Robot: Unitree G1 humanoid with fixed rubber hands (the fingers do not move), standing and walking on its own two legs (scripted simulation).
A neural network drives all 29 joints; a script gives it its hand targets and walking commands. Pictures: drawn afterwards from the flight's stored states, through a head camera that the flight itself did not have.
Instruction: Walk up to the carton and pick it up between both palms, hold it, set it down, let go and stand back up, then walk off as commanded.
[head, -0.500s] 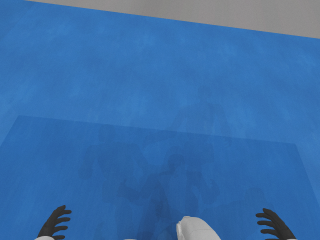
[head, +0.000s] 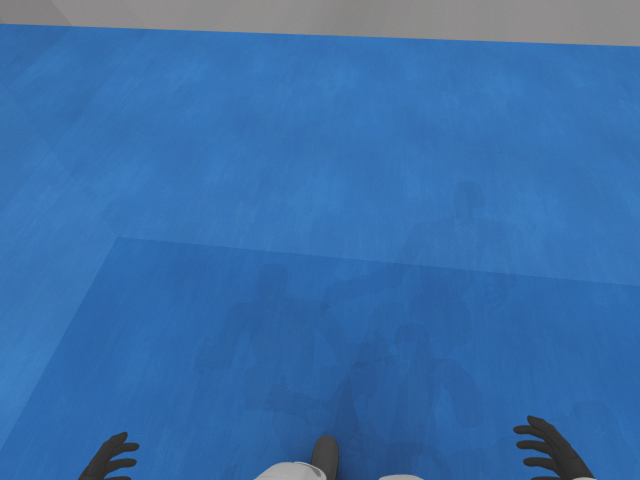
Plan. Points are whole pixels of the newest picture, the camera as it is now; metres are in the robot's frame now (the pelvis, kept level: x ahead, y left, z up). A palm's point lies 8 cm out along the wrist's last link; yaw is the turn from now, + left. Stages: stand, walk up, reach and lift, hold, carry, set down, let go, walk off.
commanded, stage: walk up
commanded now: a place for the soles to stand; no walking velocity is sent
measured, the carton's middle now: out of the picture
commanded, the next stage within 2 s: none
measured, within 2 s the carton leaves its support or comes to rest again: neither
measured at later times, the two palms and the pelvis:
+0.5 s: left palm out of the picture -0.10 +0.34 -0.11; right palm out of the picture -0.02 -0.25 -0.07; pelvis -0.16 +0.03 +0.00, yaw +11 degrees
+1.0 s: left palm out of the picture -0.27 +0.33 -0.06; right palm out of the picture -0.12 -0.24 -0.11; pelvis -0.29 +0.00 +0.00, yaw +17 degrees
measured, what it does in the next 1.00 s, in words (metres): walks backwards, turning left: left foot, then right foot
